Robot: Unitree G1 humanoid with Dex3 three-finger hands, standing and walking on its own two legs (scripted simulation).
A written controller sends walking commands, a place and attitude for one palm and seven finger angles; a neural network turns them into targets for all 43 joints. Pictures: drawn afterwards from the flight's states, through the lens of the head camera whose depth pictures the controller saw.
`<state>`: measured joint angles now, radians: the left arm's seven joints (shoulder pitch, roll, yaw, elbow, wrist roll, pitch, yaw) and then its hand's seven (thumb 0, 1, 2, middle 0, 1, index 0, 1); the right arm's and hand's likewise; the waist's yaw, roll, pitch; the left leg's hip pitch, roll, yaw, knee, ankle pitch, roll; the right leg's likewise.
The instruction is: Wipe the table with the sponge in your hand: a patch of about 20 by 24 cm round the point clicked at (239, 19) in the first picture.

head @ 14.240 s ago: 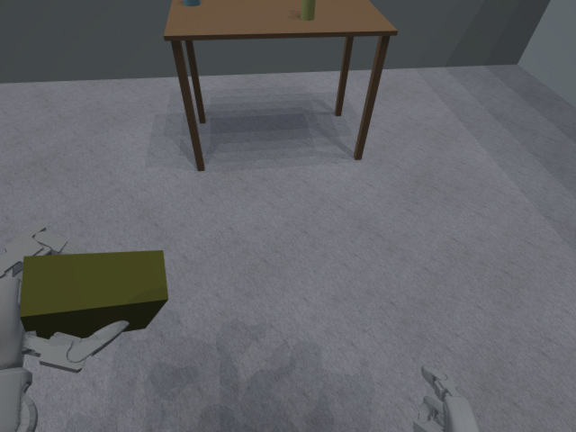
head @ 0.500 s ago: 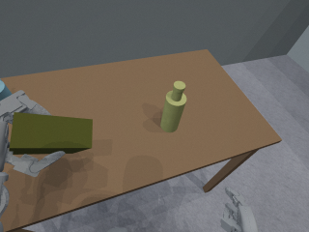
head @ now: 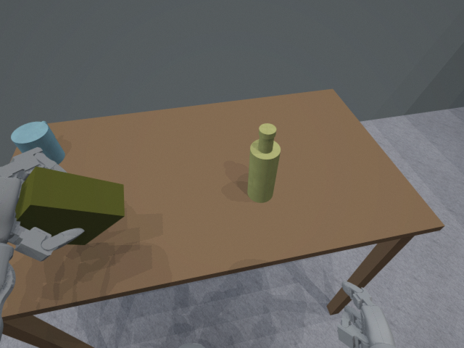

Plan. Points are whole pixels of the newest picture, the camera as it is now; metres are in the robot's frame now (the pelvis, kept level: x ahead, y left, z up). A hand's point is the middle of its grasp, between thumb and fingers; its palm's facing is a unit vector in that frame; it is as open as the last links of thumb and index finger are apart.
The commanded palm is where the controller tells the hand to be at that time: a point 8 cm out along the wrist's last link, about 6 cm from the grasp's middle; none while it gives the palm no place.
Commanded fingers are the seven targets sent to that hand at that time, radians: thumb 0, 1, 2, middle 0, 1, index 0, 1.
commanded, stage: turn the palm down, sponge in hand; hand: left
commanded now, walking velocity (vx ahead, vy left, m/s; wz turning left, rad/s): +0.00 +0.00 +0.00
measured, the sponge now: (77, 213) +0.25 +0.27 +0.13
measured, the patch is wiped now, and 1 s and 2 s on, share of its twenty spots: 0.00 0.00 0.00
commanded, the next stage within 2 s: move the sponge above the wiping area in 1.66 s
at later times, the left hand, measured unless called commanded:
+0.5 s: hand (70, 211) +0.25 +0.28 +0.14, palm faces +0.18 -0.41 -0.89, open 9.6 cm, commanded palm +0.22 +0.29 +0.20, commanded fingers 0.00 0.10 1.30 -1.20 -1.60 -1.20 -1.60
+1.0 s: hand (50, 211) +0.25 +0.31 +0.14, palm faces +0.13 -0.19 -0.97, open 9.6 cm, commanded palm +0.21 +0.30 +0.20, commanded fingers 0.00 0.10 1.30 -1.20 -1.60 -1.20 -1.60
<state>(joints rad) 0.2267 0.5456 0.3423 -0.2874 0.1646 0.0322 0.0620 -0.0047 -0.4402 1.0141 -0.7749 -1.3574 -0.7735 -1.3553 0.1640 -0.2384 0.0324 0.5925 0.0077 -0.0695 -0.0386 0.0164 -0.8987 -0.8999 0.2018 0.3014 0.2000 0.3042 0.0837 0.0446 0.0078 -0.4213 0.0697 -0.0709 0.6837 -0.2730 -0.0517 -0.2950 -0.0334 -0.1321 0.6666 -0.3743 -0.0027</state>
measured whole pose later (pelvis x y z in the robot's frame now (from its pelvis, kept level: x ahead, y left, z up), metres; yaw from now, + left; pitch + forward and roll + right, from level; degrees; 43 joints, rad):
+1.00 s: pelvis +0.01 +0.03 +0.02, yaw -3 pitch -1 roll -1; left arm 0.27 0.61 0.08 -0.37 0.69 0.25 0.04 0.00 -0.44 1.02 -0.78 -1.35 -0.78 -1.35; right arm 0.09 -0.23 0.05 0.60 0.04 0.02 -0.05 0.02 -0.90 -0.90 0.20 0.30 0.18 0.29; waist 0.11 0.08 0.01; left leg -0.29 0.05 0.00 0.54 -0.23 -0.02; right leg -0.18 -0.06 -0.07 0.49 -0.29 0.03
